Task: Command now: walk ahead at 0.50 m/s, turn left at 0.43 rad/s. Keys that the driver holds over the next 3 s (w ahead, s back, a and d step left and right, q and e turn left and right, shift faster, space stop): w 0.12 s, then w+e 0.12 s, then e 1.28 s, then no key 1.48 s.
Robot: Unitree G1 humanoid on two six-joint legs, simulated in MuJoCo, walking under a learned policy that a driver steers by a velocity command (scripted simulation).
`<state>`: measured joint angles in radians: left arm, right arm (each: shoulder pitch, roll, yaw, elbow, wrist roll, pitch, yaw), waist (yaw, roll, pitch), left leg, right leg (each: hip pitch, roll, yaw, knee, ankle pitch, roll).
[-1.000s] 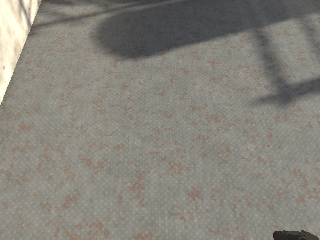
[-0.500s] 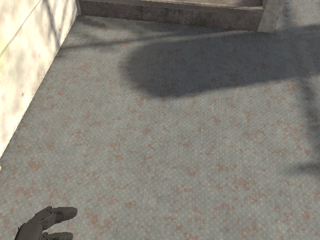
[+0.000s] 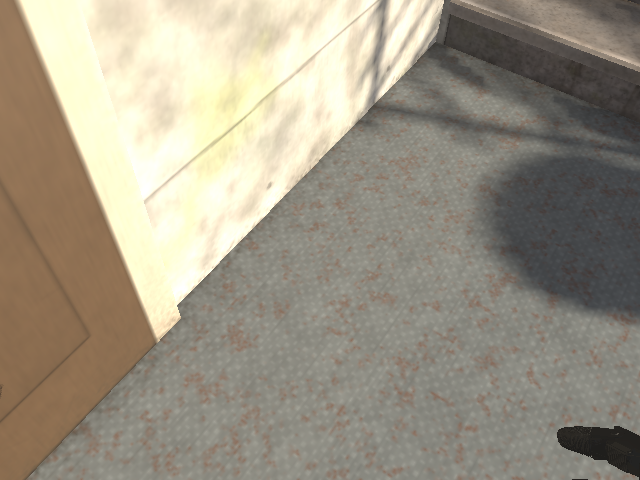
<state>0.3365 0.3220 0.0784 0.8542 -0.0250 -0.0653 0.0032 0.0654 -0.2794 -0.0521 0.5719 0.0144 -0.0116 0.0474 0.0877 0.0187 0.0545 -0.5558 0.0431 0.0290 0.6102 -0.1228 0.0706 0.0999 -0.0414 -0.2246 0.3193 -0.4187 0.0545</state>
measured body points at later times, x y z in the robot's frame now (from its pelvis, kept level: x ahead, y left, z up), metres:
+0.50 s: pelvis +0.27 +0.01 +0.01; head +0.30 +0.01 +0.46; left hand +0.48 +0.23 -0.09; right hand +0.29 -0.29 -0.11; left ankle +0.14 +0.10 -0.72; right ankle +0.40 -0.10 -0.71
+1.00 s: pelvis +0.38 +0.03 +0.01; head +0.41 +0.03 +0.46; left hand +0.64 +0.23 -0.08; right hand +0.38 -0.29 -0.09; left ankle +0.46 +0.14 -0.72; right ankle +0.39 -0.09 -0.71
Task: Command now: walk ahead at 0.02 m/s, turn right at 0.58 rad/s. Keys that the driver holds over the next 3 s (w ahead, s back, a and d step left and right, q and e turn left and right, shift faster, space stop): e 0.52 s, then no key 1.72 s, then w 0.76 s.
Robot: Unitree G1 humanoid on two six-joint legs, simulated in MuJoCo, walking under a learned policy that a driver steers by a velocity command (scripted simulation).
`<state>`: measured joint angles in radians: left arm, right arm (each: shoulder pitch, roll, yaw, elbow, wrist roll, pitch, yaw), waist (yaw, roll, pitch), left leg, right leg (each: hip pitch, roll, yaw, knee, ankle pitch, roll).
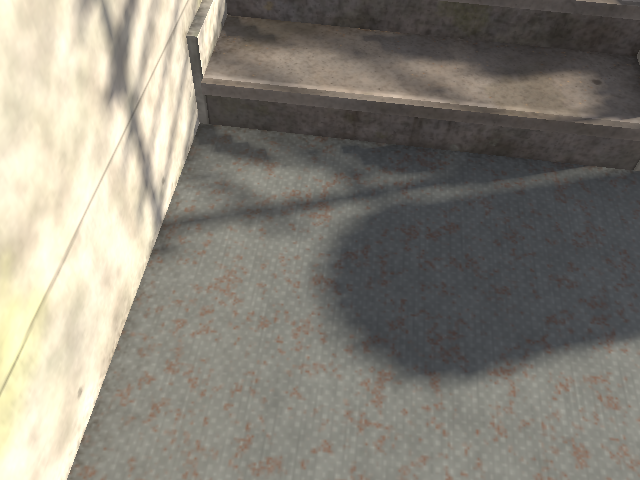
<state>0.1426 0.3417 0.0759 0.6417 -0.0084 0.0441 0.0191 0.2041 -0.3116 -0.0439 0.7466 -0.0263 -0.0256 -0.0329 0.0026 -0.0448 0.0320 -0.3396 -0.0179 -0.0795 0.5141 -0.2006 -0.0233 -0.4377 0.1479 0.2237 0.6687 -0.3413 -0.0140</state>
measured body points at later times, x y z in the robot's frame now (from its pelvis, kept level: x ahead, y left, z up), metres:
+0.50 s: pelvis -0.01 -0.03 +0.01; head +0.02 -0.07 +0.46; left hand +0.21 +0.20 -0.07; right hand +0.05 -0.35 -0.11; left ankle +0.02 +0.12 -0.65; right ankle -0.03 -0.12 -0.73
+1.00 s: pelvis +0.00 -0.02 +0.00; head +0.01 -0.02 +0.45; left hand +0.24 +0.15 -0.11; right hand +0.02 -0.30 -0.10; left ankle +0.05 +0.09 -0.73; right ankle -0.04 -0.13 -0.73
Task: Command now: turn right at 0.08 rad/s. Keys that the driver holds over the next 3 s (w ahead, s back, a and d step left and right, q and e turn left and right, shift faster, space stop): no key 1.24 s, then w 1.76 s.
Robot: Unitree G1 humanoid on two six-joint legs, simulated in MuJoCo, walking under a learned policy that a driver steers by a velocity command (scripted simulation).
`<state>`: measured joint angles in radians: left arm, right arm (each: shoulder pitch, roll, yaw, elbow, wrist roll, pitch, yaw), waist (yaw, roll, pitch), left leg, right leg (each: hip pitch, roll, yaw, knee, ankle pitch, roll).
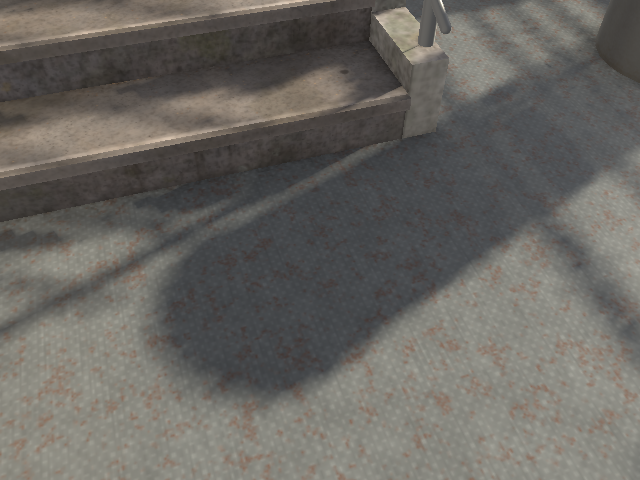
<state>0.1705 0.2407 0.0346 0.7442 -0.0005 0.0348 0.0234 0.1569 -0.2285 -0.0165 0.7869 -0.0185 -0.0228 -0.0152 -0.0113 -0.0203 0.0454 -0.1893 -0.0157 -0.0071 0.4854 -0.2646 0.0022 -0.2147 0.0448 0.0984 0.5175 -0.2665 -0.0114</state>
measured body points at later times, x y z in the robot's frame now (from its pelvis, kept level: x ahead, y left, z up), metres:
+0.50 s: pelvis +0.01 -0.01 +0.00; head +0.02 -0.02 +0.45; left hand +0.11 +0.24 -0.13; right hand +0.08 -0.27 -0.14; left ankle +0.00 +0.12 -0.74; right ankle +0.01 -0.11 -0.74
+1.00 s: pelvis +0.01 -0.02 +0.00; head +0.02 -0.02 +0.45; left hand +0.07 +0.23 -0.15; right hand +0.04 -0.26 -0.15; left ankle +0.00 +0.12 -0.74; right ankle +0.01 -0.11 -0.74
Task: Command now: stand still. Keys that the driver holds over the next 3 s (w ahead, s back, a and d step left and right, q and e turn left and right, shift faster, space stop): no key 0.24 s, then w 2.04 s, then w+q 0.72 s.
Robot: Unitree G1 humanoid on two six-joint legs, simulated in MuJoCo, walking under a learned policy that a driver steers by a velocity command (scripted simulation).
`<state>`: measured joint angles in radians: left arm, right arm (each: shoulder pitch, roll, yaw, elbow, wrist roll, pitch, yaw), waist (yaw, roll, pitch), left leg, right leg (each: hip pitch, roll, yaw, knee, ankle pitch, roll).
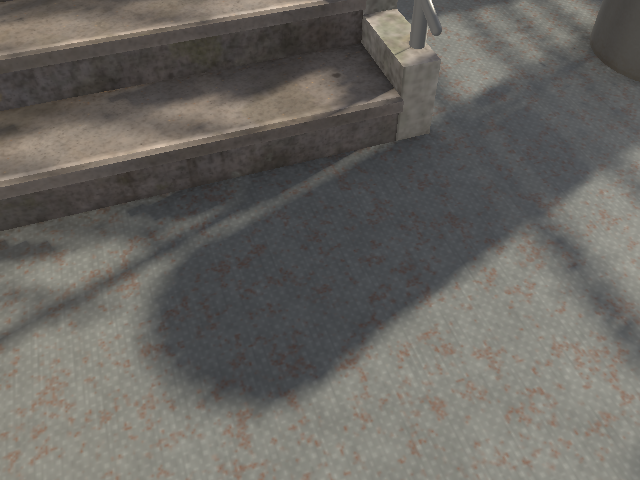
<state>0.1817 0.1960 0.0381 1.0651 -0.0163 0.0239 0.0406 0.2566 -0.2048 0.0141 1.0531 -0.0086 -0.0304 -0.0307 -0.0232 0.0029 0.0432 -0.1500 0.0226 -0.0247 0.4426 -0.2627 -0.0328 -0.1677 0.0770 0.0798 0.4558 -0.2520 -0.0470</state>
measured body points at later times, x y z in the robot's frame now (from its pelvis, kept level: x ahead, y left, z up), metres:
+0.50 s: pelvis +0.04 +0.02 +0.00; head +0.05 +0.03 +0.45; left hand +0.02 +0.27 -0.15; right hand +0.08 -0.23 -0.13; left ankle +0.01 +0.14 -0.70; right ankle -0.01 -0.09 -0.74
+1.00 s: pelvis +0.26 +0.05 -0.01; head +0.29 +0.06 +0.44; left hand +0.50 +0.27 -0.10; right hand +0.15 -0.17 -0.14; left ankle +0.08 +0.16 -0.74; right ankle +0.47 -0.08 -0.70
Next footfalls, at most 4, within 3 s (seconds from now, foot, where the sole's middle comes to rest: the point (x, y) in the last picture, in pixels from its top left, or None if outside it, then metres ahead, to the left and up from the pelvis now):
0.60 left None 0.12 0.16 -0.78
1.08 right None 0.51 -0.06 -0.78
1.62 left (248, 352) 0.82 0.19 -0.78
2.14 right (333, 266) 1.08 -0.02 -0.78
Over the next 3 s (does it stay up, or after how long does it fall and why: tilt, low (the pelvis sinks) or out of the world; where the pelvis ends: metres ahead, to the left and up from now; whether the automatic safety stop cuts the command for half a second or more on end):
stays up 1.30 0.11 0.00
